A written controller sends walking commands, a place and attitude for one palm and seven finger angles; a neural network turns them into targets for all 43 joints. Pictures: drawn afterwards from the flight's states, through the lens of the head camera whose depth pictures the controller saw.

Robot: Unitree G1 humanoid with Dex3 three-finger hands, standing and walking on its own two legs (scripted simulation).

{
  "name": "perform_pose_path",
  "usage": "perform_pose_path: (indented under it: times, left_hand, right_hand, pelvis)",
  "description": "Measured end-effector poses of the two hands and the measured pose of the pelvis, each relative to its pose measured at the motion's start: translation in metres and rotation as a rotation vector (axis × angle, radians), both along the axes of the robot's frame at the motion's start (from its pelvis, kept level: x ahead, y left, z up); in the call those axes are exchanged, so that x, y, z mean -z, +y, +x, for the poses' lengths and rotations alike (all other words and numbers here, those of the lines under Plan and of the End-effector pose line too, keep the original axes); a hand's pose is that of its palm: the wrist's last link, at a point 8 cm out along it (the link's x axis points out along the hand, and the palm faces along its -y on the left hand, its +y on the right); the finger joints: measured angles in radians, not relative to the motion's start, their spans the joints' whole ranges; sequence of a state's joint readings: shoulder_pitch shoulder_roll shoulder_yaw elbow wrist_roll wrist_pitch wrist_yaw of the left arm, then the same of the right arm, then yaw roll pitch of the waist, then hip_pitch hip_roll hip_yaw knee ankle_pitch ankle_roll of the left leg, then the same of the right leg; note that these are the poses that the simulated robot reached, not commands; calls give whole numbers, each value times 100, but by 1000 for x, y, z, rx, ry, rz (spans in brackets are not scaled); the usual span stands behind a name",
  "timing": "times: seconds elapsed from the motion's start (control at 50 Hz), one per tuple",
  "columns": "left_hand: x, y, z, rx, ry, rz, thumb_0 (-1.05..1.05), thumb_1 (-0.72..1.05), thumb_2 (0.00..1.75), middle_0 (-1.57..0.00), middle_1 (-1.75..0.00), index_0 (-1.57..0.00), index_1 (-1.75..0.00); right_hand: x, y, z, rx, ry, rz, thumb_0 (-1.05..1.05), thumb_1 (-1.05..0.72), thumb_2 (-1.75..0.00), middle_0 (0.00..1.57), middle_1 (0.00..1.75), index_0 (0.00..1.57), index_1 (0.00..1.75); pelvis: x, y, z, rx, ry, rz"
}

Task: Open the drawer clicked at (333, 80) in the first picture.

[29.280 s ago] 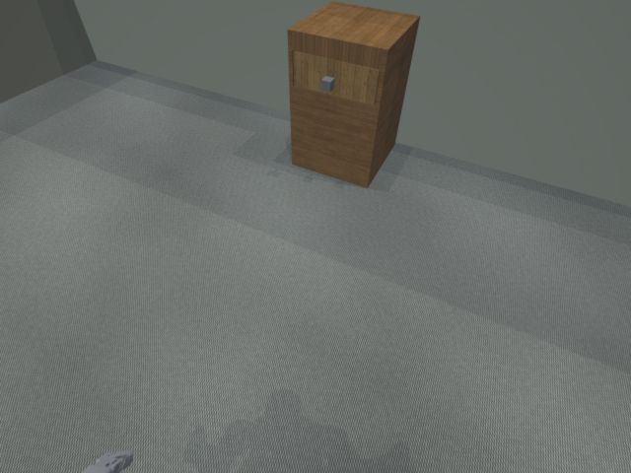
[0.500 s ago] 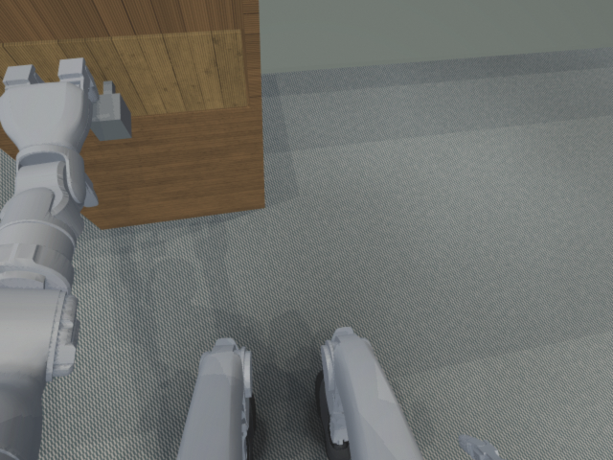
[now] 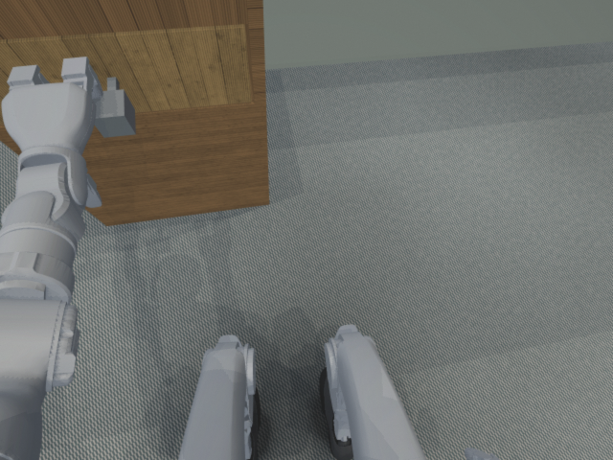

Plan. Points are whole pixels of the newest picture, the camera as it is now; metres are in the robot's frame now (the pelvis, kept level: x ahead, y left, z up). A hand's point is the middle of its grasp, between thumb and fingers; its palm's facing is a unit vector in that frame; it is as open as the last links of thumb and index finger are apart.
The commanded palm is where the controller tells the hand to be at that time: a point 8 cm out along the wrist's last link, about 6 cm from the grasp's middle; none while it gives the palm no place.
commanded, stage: lift the fingers back up to retry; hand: left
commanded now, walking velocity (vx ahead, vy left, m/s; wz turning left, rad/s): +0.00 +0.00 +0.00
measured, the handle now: (113, 102) +0.59 +0.25 -0.04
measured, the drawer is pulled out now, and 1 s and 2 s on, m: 0.00 0.00 0.00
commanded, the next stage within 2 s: re-aim the fingers above the handle in 0.66 s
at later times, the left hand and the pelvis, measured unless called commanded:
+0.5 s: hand (50, 116) +0.52 +0.29 +0.03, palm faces -0.04 -0.01 -1.00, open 13.9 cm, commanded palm +0.51 +0.26 +0.09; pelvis +0.04 +0.00 +0.07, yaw +0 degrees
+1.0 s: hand (53, 132) +0.50 +0.28 +0.03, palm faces -0.05 -0.01 -1.00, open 13.8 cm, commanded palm +0.50 +0.26 +0.09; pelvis +0.05 +0.00 +0.08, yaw +0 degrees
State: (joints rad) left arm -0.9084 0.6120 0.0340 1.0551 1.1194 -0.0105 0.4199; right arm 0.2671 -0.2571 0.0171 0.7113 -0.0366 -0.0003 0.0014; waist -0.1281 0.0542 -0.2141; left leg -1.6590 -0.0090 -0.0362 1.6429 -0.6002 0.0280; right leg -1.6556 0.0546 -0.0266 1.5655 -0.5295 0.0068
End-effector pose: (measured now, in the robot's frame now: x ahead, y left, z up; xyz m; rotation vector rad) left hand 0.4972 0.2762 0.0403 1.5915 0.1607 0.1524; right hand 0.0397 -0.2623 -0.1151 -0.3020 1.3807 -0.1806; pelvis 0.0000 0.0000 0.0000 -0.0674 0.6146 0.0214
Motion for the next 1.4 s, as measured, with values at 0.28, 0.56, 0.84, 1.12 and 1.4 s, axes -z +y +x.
perform_pose_path:
  times: [0.28, 0.56, 0.84, 1.12, 1.4]
  left_hand:
    - [-22, -5, -3, 46, 53, -56, 0, -49, 30, -32, -120, -28, -121]
    - [-50, 3, 2, 4, 69, -49, 0, -49, 30, -31, -120, -31, -120]
    - [-42, -2, 0, 45, 25, -57, 0, -49, 30, -31, -120, -31, -120]
    - [-52, -10, -7, 38, 33, -50, 0, -49, 30, -32, -120, -32, -120]
    - [-37, -4, 0, 2, 83, -25, 0, -49, 30, -31, -120, -31, -120]
  right_hand:
    - [-43, -1, 17, 18, 3, -6, 1, -90, -90, 20, 30, 20, 30]
    - [-80, -3, 46, 18, 16, -8, 1, -90, -90, 20, 30, 20, 30]
    - [-81, -4, 55, 9, 9, -12, 0, -90, -90, 20, 30, 20, 30]
    - [-81, 3, 46, 15, 6, 7, 1, -90, -90, 20, 30, 20, 30]
    - [-75, -8, 19, 39, 33, -15, 1, -90, -90, 20, 30, 20, 30]
  pelvis:
    - [-42, -1, 23, 3, -32, 2]
    - [-81, 3, 46, -3, -62, 4]
    - [-80, 4, 52, 7, -61, 7]
    - [-83, 3, 44, -10, -81, 5]
    - [-72, 2, 36, 12, -59, 12]
